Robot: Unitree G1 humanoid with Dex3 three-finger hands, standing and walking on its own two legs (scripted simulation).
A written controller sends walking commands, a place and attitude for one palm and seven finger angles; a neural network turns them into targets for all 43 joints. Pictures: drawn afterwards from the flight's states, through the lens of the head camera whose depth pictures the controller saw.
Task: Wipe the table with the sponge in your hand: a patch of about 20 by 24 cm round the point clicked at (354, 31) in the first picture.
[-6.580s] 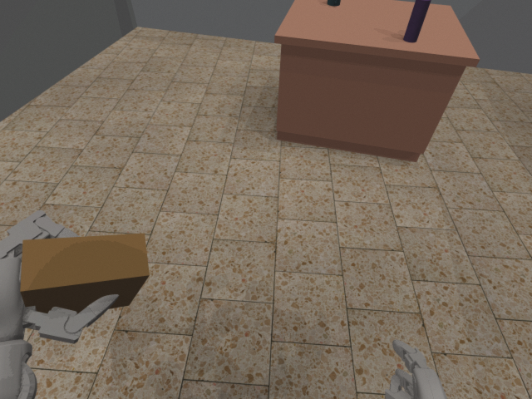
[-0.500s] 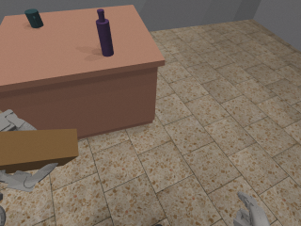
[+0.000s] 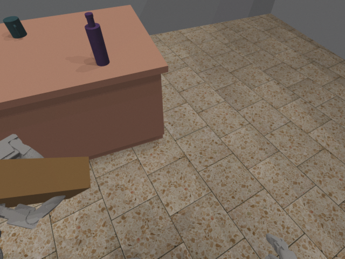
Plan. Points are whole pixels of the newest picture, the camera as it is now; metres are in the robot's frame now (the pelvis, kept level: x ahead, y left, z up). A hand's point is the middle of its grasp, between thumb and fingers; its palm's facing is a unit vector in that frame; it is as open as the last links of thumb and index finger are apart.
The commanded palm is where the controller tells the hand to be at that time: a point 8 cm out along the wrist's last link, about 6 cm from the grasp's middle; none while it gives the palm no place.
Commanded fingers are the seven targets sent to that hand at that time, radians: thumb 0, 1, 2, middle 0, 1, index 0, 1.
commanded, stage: take the last steps up to it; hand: left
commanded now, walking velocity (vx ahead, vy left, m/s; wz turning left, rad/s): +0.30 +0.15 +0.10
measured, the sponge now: (54, 182) +0.22 +0.21 +0.15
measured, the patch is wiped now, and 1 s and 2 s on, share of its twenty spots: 0.00 0.00 0.00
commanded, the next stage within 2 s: none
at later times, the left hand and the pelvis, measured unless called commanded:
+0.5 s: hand (24, 151) +0.27 +0.27 +0.16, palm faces +0.42 -0.77 -0.48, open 9.1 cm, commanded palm +0.21 +0.32 +0.17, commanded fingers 0.00 0.10 1.30 -1.20 -1.60 -1.20 -1.60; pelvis +0.07 +0.03 +0.00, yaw +3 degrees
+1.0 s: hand (20, 99) +0.39 +0.33 +0.17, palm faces +0.39 -0.76 -0.52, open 9.0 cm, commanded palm +0.34 +0.38 +0.17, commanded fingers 0.00 0.10 1.30 -1.20 -1.60 -1.20 -1.60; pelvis +0.19 +0.09 -0.01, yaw +2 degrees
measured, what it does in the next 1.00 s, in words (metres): walks ahead: left foot, then left foot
